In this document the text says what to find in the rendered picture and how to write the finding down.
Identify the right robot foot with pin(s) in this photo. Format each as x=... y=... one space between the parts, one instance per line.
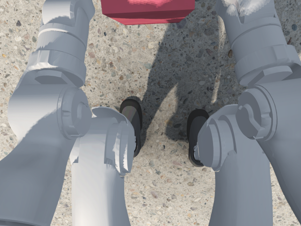
x=196 y=120

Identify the robot foot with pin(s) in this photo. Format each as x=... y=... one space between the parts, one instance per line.
x=196 y=120
x=131 y=109

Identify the carton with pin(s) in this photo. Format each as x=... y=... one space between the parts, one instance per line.
x=132 y=12

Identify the robot right upper arm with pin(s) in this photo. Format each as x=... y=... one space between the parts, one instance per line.
x=271 y=114

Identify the left robot foot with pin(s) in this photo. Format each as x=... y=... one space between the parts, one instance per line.
x=131 y=109

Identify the robot left forearm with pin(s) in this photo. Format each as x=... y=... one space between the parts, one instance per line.
x=62 y=43

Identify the robot right forearm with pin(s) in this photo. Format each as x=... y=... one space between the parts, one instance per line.
x=257 y=41

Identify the robot left upper arm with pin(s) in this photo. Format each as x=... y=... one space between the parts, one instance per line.
x=47 y=119

